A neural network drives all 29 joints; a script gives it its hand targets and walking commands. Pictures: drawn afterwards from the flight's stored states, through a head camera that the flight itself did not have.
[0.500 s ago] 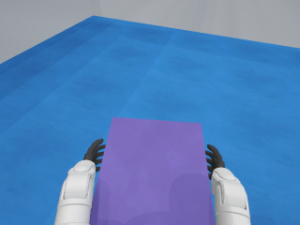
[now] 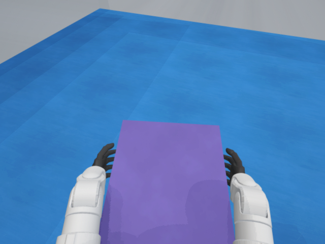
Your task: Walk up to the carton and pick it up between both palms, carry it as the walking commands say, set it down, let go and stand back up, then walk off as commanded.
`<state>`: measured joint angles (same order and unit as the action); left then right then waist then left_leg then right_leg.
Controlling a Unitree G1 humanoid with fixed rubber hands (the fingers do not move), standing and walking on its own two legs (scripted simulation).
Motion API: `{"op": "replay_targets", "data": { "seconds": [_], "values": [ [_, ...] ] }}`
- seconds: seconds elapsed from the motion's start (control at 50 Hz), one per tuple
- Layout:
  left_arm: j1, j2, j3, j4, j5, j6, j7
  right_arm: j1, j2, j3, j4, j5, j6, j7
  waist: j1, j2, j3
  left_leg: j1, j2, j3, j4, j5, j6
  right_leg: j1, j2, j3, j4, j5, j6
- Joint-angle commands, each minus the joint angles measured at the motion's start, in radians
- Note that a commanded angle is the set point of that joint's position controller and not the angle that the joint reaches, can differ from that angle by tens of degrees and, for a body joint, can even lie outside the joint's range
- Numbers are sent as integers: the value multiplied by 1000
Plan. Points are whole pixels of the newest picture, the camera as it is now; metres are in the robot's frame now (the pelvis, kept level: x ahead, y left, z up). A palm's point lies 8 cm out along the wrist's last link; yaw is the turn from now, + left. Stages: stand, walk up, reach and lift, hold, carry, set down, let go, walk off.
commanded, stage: hold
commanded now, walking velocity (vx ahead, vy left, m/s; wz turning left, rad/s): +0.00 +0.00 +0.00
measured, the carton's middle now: (166, 193) +0.27 +0.00 -0.05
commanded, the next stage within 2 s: carry in 0.58 s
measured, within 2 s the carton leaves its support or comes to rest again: neither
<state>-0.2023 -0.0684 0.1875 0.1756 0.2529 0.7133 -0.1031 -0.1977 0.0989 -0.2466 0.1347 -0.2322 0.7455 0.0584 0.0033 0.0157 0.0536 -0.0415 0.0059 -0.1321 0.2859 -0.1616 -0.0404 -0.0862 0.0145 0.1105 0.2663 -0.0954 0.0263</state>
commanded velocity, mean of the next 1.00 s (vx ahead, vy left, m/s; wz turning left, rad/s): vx -0.12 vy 0.00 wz -0.28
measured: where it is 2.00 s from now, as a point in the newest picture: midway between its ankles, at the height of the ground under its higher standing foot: outside the picture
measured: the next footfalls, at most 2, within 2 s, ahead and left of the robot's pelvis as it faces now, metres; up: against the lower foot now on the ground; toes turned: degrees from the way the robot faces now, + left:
left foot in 1.20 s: -0.10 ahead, +0.07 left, +0.00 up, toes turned -19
right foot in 1.58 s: -0.29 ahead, -0.05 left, +0.00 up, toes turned -45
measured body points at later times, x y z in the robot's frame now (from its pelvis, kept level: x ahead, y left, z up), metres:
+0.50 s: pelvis +0.02 +0.01 +0.00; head +0.01 +0.01 +0.45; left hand +0.29 +0.18 +0.02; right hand +0.29 -0.17 +0.02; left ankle +0.01 +0.15 -0.75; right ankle +0.04 -0.14 -0.75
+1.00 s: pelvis -0.07 +0.00 -0.05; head -0.10 -0.01 +0.40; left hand +0.22 +0.12 +0.04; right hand +0.16 -0.22 +0.03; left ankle -0.01 +0.14 -0.73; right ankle +0.00 -0.11 -0.76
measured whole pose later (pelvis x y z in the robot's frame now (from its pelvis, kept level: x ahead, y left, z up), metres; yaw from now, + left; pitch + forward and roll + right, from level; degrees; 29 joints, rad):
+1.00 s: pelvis -0.07 +0.00 -0.05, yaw -13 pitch +2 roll +2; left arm -0.05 -0.09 0.15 -0.34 0.05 1.01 0.03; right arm -0.05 0.10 -0.17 -0.35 -0.05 1.01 -0.04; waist 0.05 0.00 -0.10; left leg -0.54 0.06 0.04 0.96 -0.51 -0.04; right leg -0.57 0.03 0.03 0.78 -0.25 0.02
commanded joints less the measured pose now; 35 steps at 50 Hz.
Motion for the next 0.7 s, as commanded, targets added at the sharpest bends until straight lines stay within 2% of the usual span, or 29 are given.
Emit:
{"op": "replay_targets", "data": {
  "seconds": [0.0, 0.02, 0.04, 0.08, 0.1, 0.12, 0.14, 0.16, 0.18, 0.2, 0.22, 0.24, 0.26, 0.28, 0.3, 0.32, 0.34, 0.36, 0.38, 0.44, 0.46, 0.48, 0.54, 0.56, 0.6, 0.62, 0.64, 0.66, 0.68],
  "values": [
    [-575, -807, -527, -134, -221, -64, -203, -543, 861, 651, -82, 241, -49, 242, 0, -15, -309, -81, -137, 103, -64, 27, 38, 216, 90, -68, -19, 50, 21],
    [-561, -832, -535, -129, -238, -69, -211, -580, 888, 691, -112, 258, -51, 240, -1, -86, -362, -65, -130, 107, -70, 29, 45, 245, 97, -70, -18, 54, 32],
    [-570, -813, -542, -153, -237, -76, -214, -543, 892, 691, -121, 258, -55, 241, 2, -11, -398, -73, -127, 101, -74, 71, 36, 253, 95, -74, -6, 104, 24],
    [-553, -830, -507, -98, -221, -64, -208, -563, 914, 694, -99, 268, -46, 233, 33, -36, -320, -88, -139, 110, -69, 52, 42, 265, 87, -54, -21, 114, 22],
    [-534, -850, -510, -77, -216, -60, -210, -542, 880, 670, -95, 255, -53, 240, 7, 8, -313, -69, -138, 103, -73, 102, 35, 227, 86, -54, -15, 154, 18],
    [-479, -815, -534, -139, -219, -61, -204, -484, 869, 683, -96, 265, -42, 242, 7, -9, -326, -52, -125, 102, -84, 133, 34, 261, 99, -67, -17, 179, 25],
    [-459, -839, -509, -95, -223, -58, -201, -511, 889, 693, -96, 260, -41, 237, 20, -64, -334, -35, -122, 87, -82, 153, 39, 258, 101, -69, -16, 183, 21],
    [-458, -811, -538, -114, -219, -50, -194, -507, 840, 679, -120, 272, -47, 227, 13, 7, -337, -16, -125, 83, -80, 170, 24, 257, 93, -62, -16, 225, 16],
    [-425, -828, -532, -112, -235, -53, -199, -489, 841, 689, -116, 253, -33, 227, 5, -114, -324, 11, -127, 89, -82, 213, 31, 254, 108, -72, -29, 249, 29],
    [-454, -826, -542, -142, -233, -55, -204, -468, 853, 700, -138, 254, -43, 231, -4, -63, -373, 7, -127, 78, -86, 237, 29, 276, 99, -56, -23, 295, 29],
    [-477, -830, -558, -151, -236, -55, -201, -442, 881, 696, -117, 247, -37, 229, -4, -77, -366, -19, -124, 85, -94, 227, 28, 301, 107, -69, -18, 310, 29],
    [-478, -798, -559, -163, -236, -50, -198, -414, 862, 687, -101, 255, -40, 220, -8, -20, -312, -36, -128, 91, -96, 197, 26, 290, 93, -54, -24, 286, 26],
    [-499, -795, -570, -211, -248, -55, -197, -424, 856, 682, -131, 242, -39, 225, -6, -48, -341, -19, -115, 83, -98, 221, 23, 283, 109, -67, -22, 270, 19],
    [-432, -833, -583, -200, -251, -54, -188, -423, 818, 693, -181, 250, -55, 220, -18, 27, -364, 65, -128, 72, -72, 282, 19, 242, 99, -42, -23, 275, 6],
    [-410, -843, -599, -206, -254, -45, -184, -436, 835, 710, -200, 255, -43, 222, -15, -51, -347, 18, -120, 85, -86, 255, 28, 291, 108, -56, -19, 288, 21],
    [-444, -832, -602, -238, -265, -51, -188, -426, 868, 726, -190, 264, -43, 222, -3, -49, -380, 20, -120, 85, -78, 294, 25, 294, 112, -55, -15, 312, 22],
    [-412, -831, -626, -261, -249, -51, -170, -396, 842, 714, -212, 265, -51, 220, -5, 62, -392, 31, -121, 69, -75, 356, 7, 294, 108, -42, -8, 325, 12],
    [-381, -808, -608, -231, -241, -45, -164, -374, 802, 718, -207, 268, -54, 215, -7, 31, -363, 49, -125, 72, -73, 467, -4, 267, 104, -40, -23, 410, 20],
    [-432, -805, -673, -345, -282, -53, -167, -346, 835, 722, -224, 271, -51, 210, -15, 63, -413, 52, -132, 81, -57, 426, -1, 299, 104, -37, -14, 399, 17],
    [-299, -810, -624, -277, -267, -51, -160, -346, 788, 754, -283, 268, -52, 209, -10, -27, -374, 65, -116, 56, -65, 511, 8, 265, 117, -47, -11, 428, 26],
    [-334, -818, -651, -310, -264, -42, -145, -323, 782, 736, -271, 265, -45, 211, -17, 58, -355, 85, -129, 69, -65, 461, -2, 252, 109, -43, -16, 367, 14],
    [-300, -813, -652, -316, -285, -40, -149, -326, 794, 766, -292, 272, -38, 208, -14, -15, -399, 91, -118, 75, -63, 416, 10, 276, 112, -55, -3, 382, 28],
    [-283, -771, -615, -257, -240, -47, -141, -322, 742, 732, -265, 247, -48, 201, -18, -3, -329, 36, -116, 61, -82, 328, 18, 244, 102, -50, -22, 287, 19],
    [-424, -727, -571, -246, -258, -35, -146, -380, 773, 703, -192, 261, -43, 213, -3, -72, -527, 22, 94, 86, 179, 326, 5, 137, -134, -31, 178, 492, 1],
    [-457, -744, -642, -314, -281, -33, -128, -388, 785, 735, -159, 309, -30, 196, 4, -64, -438, -25, 64, 90, 207, 84, 7, -27, -124, 24, 190, 380, -10],
    [-428, -784, -656, -323, -306, -24, -123, -376, 802, 771, -205, 329, -26, 192, 14, -99, -420, -81, 62, 95, 241, 109, 22, -63, -129, 36, 212, 437, -13],
    [-434, -779, -642, -311, -297, -14, -119, -427, 800, 766, -208, 346, -20, 196, 8, -63, -411, -89, 66, 84, 272, 76, 20, -143, -134, 55, 233, 378, -18],
    [-448, -766, -626, -313, -306, 6, -123, -466, 806, 758, -228, 341, -6, 190, -7, -100, -367, -122, 75, 92, 276, 87, 8, -191, -132, 65, 250, 399, -23],
    [-380, -798, -631, -290, -308, 32, -113, -468, 812, 795, -263, 381, 12, 179, 5, -93, -397, -97, 90, 79, 285, 128, 31, -227, -120, 63, 290, 368, -17]
  ]
}}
